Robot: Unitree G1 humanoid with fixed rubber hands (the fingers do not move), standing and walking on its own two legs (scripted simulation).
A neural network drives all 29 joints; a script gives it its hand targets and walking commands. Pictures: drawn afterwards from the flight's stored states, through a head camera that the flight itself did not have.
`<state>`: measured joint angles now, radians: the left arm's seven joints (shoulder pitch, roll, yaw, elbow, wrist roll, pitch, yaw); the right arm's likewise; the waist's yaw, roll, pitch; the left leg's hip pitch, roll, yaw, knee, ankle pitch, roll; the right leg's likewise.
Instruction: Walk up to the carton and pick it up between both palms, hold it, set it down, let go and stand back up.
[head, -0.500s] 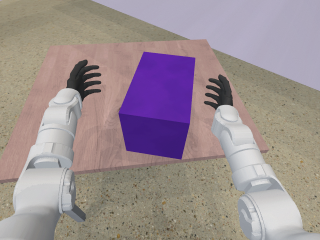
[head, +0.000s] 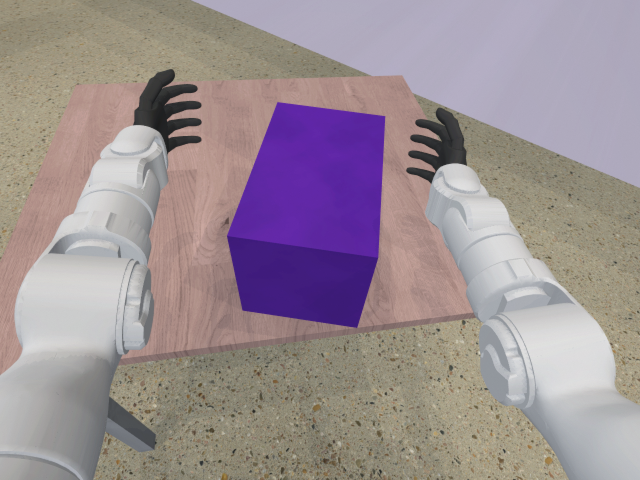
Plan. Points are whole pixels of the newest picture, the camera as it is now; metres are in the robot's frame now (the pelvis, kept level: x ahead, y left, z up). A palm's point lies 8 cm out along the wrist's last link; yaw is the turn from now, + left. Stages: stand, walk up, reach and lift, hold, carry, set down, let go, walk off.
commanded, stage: reach and lift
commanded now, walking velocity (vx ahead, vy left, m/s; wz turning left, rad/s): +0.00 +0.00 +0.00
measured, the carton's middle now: (315, 210) +0.51 +0.03 +0.02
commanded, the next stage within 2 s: none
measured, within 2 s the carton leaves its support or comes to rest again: neither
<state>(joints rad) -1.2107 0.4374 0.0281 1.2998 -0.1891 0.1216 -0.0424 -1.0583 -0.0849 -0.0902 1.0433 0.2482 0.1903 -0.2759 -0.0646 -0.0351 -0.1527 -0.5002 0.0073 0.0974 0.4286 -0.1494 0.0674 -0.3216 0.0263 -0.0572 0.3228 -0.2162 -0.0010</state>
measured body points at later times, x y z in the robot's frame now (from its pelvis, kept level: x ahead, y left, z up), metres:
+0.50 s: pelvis -0.02 +0.00 -0.01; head +0.07 +0.04 +0.43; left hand +0.48 +0.20 +0.08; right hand +0.43 -0.13 +0.05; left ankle +0.03 +0.07 -0.74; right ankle -0.05 -0.12 -0.74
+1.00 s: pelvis -0.01 +0.02 -0.01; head +0.09 +0.07 +0.43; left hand +0.48 +0.17 +0.06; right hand +0.45 -0.11 +0.06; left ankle +0.03 +0.07 -0.74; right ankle -0.05 -0.12 -0.74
